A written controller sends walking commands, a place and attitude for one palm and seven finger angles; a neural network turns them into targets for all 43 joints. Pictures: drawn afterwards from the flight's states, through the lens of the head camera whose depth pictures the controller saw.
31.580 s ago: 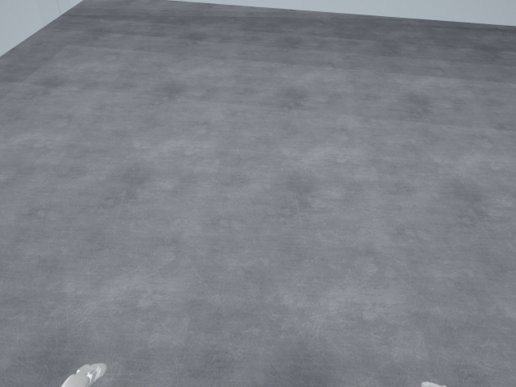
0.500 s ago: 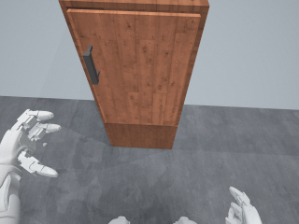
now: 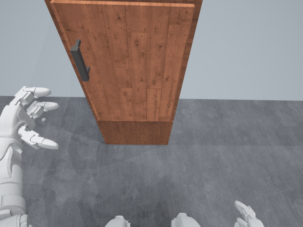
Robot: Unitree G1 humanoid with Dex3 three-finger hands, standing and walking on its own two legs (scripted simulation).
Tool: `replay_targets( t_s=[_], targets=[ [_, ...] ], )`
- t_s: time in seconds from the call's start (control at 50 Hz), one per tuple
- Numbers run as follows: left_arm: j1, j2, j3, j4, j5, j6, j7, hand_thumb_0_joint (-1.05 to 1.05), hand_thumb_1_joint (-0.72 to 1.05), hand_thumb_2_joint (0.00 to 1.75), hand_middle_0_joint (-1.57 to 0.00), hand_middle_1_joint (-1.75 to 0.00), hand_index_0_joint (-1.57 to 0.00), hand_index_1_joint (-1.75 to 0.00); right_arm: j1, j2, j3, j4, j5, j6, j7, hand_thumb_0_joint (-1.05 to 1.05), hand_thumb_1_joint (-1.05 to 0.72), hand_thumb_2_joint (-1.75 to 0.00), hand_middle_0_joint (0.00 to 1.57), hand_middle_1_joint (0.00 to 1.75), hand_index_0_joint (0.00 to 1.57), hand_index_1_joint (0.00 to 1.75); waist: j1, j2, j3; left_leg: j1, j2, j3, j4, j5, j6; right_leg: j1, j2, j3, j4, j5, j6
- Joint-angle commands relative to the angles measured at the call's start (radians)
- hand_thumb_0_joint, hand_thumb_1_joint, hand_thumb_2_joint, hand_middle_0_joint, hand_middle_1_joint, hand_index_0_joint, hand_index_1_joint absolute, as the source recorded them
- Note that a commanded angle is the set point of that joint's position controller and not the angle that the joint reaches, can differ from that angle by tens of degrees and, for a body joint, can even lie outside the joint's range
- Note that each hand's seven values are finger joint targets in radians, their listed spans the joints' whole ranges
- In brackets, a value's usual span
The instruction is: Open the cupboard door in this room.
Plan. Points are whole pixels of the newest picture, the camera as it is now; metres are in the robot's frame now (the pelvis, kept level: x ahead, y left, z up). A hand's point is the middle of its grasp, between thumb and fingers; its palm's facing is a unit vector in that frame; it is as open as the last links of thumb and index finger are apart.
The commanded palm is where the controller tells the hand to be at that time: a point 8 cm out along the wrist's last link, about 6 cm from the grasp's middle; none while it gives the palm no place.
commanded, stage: move the hooked fingers beside the handle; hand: left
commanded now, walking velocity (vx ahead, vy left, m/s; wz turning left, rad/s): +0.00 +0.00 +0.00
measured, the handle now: (82, 61) +0.61 +0.24 +0.05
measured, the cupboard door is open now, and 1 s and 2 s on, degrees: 0 0 0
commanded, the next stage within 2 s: none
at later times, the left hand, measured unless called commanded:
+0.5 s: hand (51, 94) +0.45 +0.29 +0.07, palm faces +0.01 -1.00 -0.02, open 14.0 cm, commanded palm +0.43 +0.34 +0.06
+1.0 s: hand (57, 74) +0.53 +0.29 +0.06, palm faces -0.02 -1.00 +0.00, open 14.0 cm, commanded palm +0.53 +0.34 +0.06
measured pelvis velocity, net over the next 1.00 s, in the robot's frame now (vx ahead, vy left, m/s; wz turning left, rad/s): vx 0.00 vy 0.02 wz -0.04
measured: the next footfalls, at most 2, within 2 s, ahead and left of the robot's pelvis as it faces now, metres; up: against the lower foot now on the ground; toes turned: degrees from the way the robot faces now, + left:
none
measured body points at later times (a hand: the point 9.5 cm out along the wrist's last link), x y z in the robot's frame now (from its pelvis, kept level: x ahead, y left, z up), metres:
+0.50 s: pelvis -0.01 +0.01 -0.02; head +0.12 +0.02 +0.42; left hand +0.44 +0.34 +0.07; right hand +0.05 -0.27 -0.12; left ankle +0.00 +0.13 -0.69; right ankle +0.03 -0.13 -0.69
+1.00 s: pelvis +0.00 +0.02 -0.03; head +0.17 +0.05 +0.39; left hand +0.52 +0.35 +0.07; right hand -0.02 -0.25 -0.12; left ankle +0.00 +0.13 -0.69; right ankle +0.03 -0.13 -0.69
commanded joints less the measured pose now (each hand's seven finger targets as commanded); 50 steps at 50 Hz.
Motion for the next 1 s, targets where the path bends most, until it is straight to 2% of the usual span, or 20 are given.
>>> replay_targets(
  t_s=[0.0, 0.08, 0.12, 0.14, 0.2, 0.26, 0.34, 0.4, 0.42, 0.46, 0.5, 0.54, 0.6, 0.68, 0.7, 0.74, 0.76, 0.8, 0.9, 0.98],
  targets=[
    [-0.289, 0.286, 0.053, -0.174, -0.017, -0.071, 0.003, 0.0, -0.5, 0.3, -0.3, -1.2, -0.3, -1.2, 0.041, -0.156, -0.066, -0.12, 0.0, -0.022, 0.0, 0.0, -0.9, -0.9, 0.2, 0.3, 0.2, 0.3, 0.008, 0.072, -0.314, 0.094, -0.05, -0.005, -0.122, 0.319, 0.032, 0.224, 0.048, 0.027, -0.085, 0.291, -0.024],
    [-0.441, 0.327, 0.062, -0.101, -0.006, -0.114, -0.002, 0.0, -0.5, 0.3, -0.3, -1.2, -0.3, -1.2, 0.071, -0.166, -0.069, -0.083, -0.003, -0.004, -0.006, 0.0, -0.9, -0.9, 0.2, 0.3, 0.2, 0.3, -0.027, 0.043, -0.317, 0.074, -0.047, -0.009, -0.105, 0.251, 0.037, 0.184, 0.051, 0.037, -0.091, 0.222, -0.018],
    [-0.49, 0.358, 0.082, -0.05, -0.001, -0.129, -0.012, 0.0, -0.5, 0.3, -0.3, -1.2, -0.3, -1.2, 0.086, -0.171, -0.07, -0.067, -0.006, 0.004, -0.011, 0.0, -0.9, -0.9, 0.2, 0.3, 0.2, 0.3, -0.029, 0.03, -0.341, 0.07, -0.046, -0.013, -0.095, 0.261, 0.039, 0.193, 0.053, 0.042, -0.08, 0.234, -0.02],
    [-0.514, 0.373, 0.084, -0.042, 0.005, -0.136, -0.019, 0.0, -0.5, 0.3, -0.3, -1.2, -0.3, -1.2, 0.088, -0.172, -0.071, -0.063, -0.006, 0.008, -0.012, 0.0, -0.9, -0.9, 0.2, 0.3, 0.2, 0.3, -0.026, 0.074, -0.353, 0.075, -0.048, -0.012, -0.091, 0.265, 0.038, 0.186, 0.049, 0.043, -0.076, 0.235, -0.022],
    [-0.58, 0.384, 0.063, -0.001, 0.03, -0.135, -0.026, 0.0, -0.5, 0.3, -0.3, -1.2, -0.3, -1.2, 0.102, -0.171, -0.069, -0.054, -0.01, 0.021, -0.012, 0.0, -0.9, -0.9, 0.2, 0.3, 0.2, 0.3, -0.033, 0.116, -0.388, 0.093, -0.046, -0.016, -0.077, 0.289, 0.041, 0.162, 0.052, 0.042, -0.062, 0.245, -0.027],
    [-0.64, 0.446, 0.089, 0.095, 0.049, -0.121, -0.027, 0.0, -0.5, 0.3, -0.3, -1.2, -0.3, -1.2, 0.118, -0.179, -0.066, -0.04, -0.009, 0.042, -0.011, 0.0, -0.9, -0.9, 0.2, 0.3, 0.2, 0.3, -0.044, 0.094, -0.368, 0.053, -0.041, -0.02, -0.066, 0.269, 0.042, 0.137, 0.052, 0.04, -0.06, 0.228, -0.022],
    [-0.686, 0.517, 0.127, 0.176, 0.068, -0.113, -0.023, 0.0, -0.5, 0.3, -0.3, -1.2, -0.3, -1.2, 0.134, -0.185, -0.061, -0.048, -0.012, 0.066, -0.007, 0.0, -0.9, -0.9, 0.2, 0.3, 0.2, 0.3, -0.042, 0.074, -0.401, 0.009, -0.04, -0.017, -0.046, 0.278, 0.045, 0.151, 0.054, 0.046, -0.043, 0.247, -0.02],
    [-0.727, 0.529, 0.118, 0.191, 0.085, -0.121, -0.02, 0.0, -0.5, 0.3, -0.3, -1.2, -0.3, -1.2, 0.15, -0.185, -0.06, -0.054, -0.017, 0.083, 0.001, 0.0, -0.9, -0.9, 0.2, 0.3, 0.2, 0.3, -0.048, 0.119, -0.42, 0.022, -0.037, -0.02, -0.032, 0.32, 0.045, 0.125, 0.06, 0.041, -0.024, 0.273, -0.025],
    [-0.742, 0.527, 0.112, 0.214, 0.089, -0.118, -0.021, 0.0, -0.5, 0.3, -0.3, -1.2, -0.3, -1.2, 0.16, -0.187, -0.059, -0.051, -0.017, 0.09, 0.004, 0.0, -0.9, -0.9, 0.2, 0.3, 0.2, 0.3, -0.061, 0.102, -0.421, 0.022, -0.033, -0.019, -0.028, 0.315, 0.046, 0.109, 0.062, 0.039, -0.026, 0.269, -0.02],
    [-0.764, 0.571, 0.137, 0.225, 0.099, -0.117, -0.024, 0.0, -0.5, 0.3, -0.3, -1.2, -0.3, -1.2, 0.175, -0.194, -0.062, -0.049, -0.02, 0.104, 0.007, 0.0, -0.9, -0.9, 0.2, 0.3, 0.2, 0.3, -0.062, 0.106, -0.452, 0.015, -0.032, -0.02, -0.015, 0.328, 0.047, 0.113, 0.064, 0.042, -0.019, 0.282, -0.018],
    [-0.796, 0.551, 0.115, 0.219, 0.098, -0.12, -0.034, 0.0, -0.5, 0.3, -0.3, -1.2, -0.3, -1.2, 0.185, -0.193, -0.062, -0.049, -0.021, 0.115, 0.008, 0.0, -0.9, -0.9, 0.2, 0.3, 0.2, 0.3, -0.07, 0.137, -0.471, 0.046, -0.03, -0.025, -0.01, 0.373, 0.047, 0.092, 0.066, 0.036, -0.01, 0.302, -0.022],
    [-0.805, 0.573, 0.128, 0.237, 0.105, -0.116, -0.04, 0.0, -0.5, 0.3, -0.3, -1.2, -0.3, -1.2, 0.199, -0.199, -0.063, -0.044, -0.024, 0.128, 0.011, 0.0, -0.9, -0.9, 0.2, 0.3, 0.2, 0.3, -0.07, 0.143, -0.492, 0.065, -0.025, -0.032, -0.007, 0.396, 0.043, 0.076, 0.069, 0.029, -0.008, 0.303, -0.02],
    [-0.872, 0.552, 0.097, 0.257, 0.111, -0.107, -0.039, 0.0, -0.5, 0.3, -0.3, -1.2, -0.3, -1.2, 0.211, -0.199, -0.06, -0.033, -0.027, 0.144, 0.011, 0.0, -0.9, -0.9, 0.2, 0.3, 0.2, 0.3, -0.101, 0.137, -0.453, 0.065, -0.02, -0.044, -0.002, 0.392, 0.046, 0.016, 0.072, 0.019, -0.01, 0.273, -0.02],
    [-0.923, 0.621, 0.128, 0.285, 0.132, -0.094, -0.026, 0.0, -0.5, 0.3, -0.3, -1.2, -0.3, -1.2, 0.231, -0.206, -0.057, -0.027, -0.029, 0.162, 0.01, 0.0, -0.9, -0.9, 0.2, 0.3, 0.2, 0.3, -0.111, 0.137, -0.464, 0.042, -0.019, -0.047, 0.006, 0.366, 0.049, 0.012, 0.072, 0.022, -0.015, 0.252, -0.016],
    [-0.952, 0.621, 0.118, 0.264, 0.138, -0.1, -0.024, 0.0, -0.5, 0.3, -0.3, -1.2, -0.3, -1.2, 0.236, -0.205, -0.055, -0.025, -0.031, 0.165, 0.01, 0.0, -0.9, -0.9, 0.2, 0.3, 0.2, 0.3, -0.112, 0.19, -0.479, 0.074, -0.018, -0.051, 0.01, 0.403, 0.045, -0.013, 0.073, 0.019, -0.006, 0.262, -0.023],
    [-0.983, 0.624, 0.11, 0.257, 0.154, -0.104, -0.015, 0.0, -0.5, 0.3, -0.3, -1.2, -0.3, -1.2, 0.25, -0.204, -0.055, -0.016, -0.037, 0.173, 0.015, 0.0, -0.9, -0.9, 0.2, 0.3, 0.2, 0.3, -0.119, 0.236, -0.511, 0.13, -0.012, -0.062, 0.019, 0.448, 0.038, -0.053, 0.075, 0.012, -0.004, 0.259, -0.022],
    [-0.975, 0.652, 0.13, 0.269, 0.159, -0.103, -0.009, 0.0, -0.5, 0.3, -0.3, -1.2, -0.3, -1.2, 0.255, -0.207, -0.054, -0.015, -0.039, 0.178, 0.015, 0.0, -0.9, -0.9, 0.2, 0.3, 0.2, 0.3, -0.116, 0.206, -0.513, 0.118, -0.009, -0.064, 0.023, 0.445, 0.038, -0.048, 0.076, 0.011, -0.003, 0.256, -0.021],
    [-1.013, 0.644, 0.119, 0.284, 0.161, -0.099, -0.003, 0.0, -0.5, 0.3, -0.3, -1.2, -0.3, -1.2, 0.262, -0.207, -0.049, -0.013, -0.041, 0.185, 0.016, 0.0, -0.9, -0.9, 0.2, 0.3, 0.2, 0.3, -0.133, 0.217, -0.494, 0.123, -0.007, -0.076, 0.023, 0.461, 0.036, -0.075, 0.079, 0.002, 0.0, 0.251, -0.024],
    [-1.037, 0.686, 0.126, 0.342, 0.185, -0.064, -0.002, 0.0, -0.5, 0.3, -0.3, -1.2, -0.3, -1.2, 0.283, -0.213, -0.041, -0.021, -0.043, 0.206, 0.017, 0.0, -0.9, -0.9, 0.2, 0.3, 0.2, 0.3, -0.145, 0.217, -0.511, 0.098, -0.006, -0.074, 0.04, 0.482, 0.039, -0.073, 0.08, 0.001, 0.007, 0.277, -0.022],
    [-1.096, 0.737, 0.117, 0.39, 0.219, -0.04, 0.005, 0.0, -0.5, 0.3, -0.3, -1.2, -0.3, -1.2, 0.291, -0.214, -0.025, -0.03, -0.043, 0.221, 0.018, 0.0, -0.9, -0.9, 0.2, 0.3, 0.2, 0.3, -0.17, 0.201, -0.466, 0.025, -0.006, -0.071, 0.046, 0.425, 0.047, -0.079, 0.082, 0.001, 0.004, 0.257, -0.015]
  ],
)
